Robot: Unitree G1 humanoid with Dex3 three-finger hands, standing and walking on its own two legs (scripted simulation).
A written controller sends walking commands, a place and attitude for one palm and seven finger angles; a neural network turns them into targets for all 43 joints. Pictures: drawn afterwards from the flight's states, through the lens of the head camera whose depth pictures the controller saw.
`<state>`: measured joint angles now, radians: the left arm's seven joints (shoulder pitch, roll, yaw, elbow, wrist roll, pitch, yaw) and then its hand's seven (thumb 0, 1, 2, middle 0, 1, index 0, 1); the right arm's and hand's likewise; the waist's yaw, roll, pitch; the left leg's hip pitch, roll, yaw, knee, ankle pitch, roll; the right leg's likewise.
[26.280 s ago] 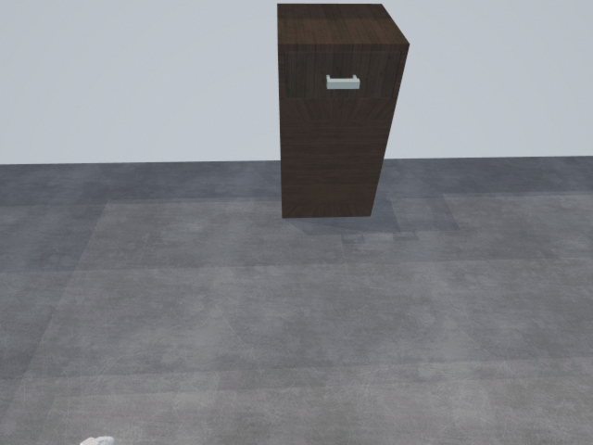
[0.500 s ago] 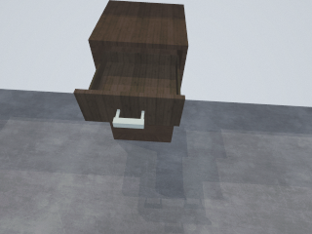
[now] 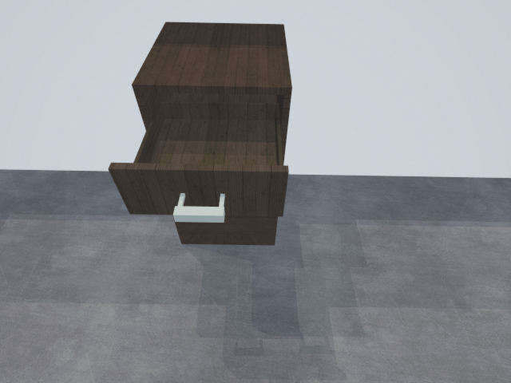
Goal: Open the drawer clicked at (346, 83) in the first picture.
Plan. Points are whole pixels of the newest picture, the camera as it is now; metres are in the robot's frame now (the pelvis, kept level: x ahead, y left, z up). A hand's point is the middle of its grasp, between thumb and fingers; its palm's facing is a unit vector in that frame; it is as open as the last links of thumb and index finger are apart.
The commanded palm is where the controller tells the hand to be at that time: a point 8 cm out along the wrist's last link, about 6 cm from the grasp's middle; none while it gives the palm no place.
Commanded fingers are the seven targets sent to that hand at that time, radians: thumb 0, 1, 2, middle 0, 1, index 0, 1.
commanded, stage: let the arm hang, fingers relaxed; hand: left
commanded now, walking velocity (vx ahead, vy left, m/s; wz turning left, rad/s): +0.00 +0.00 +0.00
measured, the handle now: (200, 206) +0.49 +0.15 -0.07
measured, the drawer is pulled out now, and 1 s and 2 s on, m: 0.30 0.30 0.30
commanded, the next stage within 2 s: look to check the result in 0.06 s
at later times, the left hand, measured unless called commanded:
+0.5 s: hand out of the picture -0.01 +0.15 -0.17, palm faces +0.05 -0.98 -0.18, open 7.4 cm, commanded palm none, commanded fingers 0.00 0.90 0.90 -0.20 -0.30 -0.20 -0.30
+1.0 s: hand out of the picture +0.00 +0.14 -0.18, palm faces +0.06 -0.98 -0.17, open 7.4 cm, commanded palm none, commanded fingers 0.00 0.90 0.90 -0.20 -0.30 -0.20 -0.30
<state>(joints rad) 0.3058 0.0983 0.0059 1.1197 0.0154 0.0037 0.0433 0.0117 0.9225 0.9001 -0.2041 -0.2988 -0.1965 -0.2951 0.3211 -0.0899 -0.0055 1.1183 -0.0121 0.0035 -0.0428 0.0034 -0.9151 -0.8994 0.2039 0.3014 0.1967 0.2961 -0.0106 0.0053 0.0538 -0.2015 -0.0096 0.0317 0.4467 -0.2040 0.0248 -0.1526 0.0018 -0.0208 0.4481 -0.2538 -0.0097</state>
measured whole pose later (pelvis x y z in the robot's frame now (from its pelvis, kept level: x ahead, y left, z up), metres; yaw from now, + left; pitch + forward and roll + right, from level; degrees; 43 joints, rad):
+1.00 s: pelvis +0.02 -0.01 +0.00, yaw +0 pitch -2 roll +0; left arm 0.30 0.11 0.02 1.14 0.01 0.00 0.04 0.00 0.91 0.90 -0.20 -0.30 -0.20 -0.29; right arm 0.30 -0.10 -0.01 1.14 -0.01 0.00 -0.05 0.00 -0.91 -0.90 0.20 0.30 0.20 0.30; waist 0.00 0.00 0.07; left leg -0.16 0.00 0.02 0.42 -0.22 0.00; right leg -0.10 0.02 -0.03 0.41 -0.27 -0.03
